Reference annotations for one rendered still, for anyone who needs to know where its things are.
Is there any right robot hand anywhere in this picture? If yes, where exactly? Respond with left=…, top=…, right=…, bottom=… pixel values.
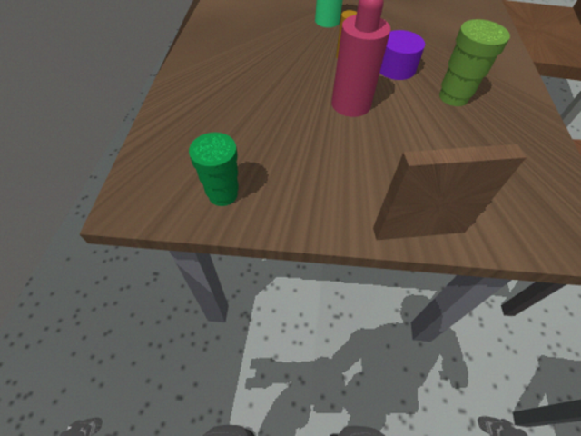
left=478, top=416, right=528, bottom=436

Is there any left robot hand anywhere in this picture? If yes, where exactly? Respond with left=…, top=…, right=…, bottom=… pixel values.
left=58, top=418, right=103, bottom=436

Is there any table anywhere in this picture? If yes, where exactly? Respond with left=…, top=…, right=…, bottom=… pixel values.
left=80, top=0, right=581, bottom=342

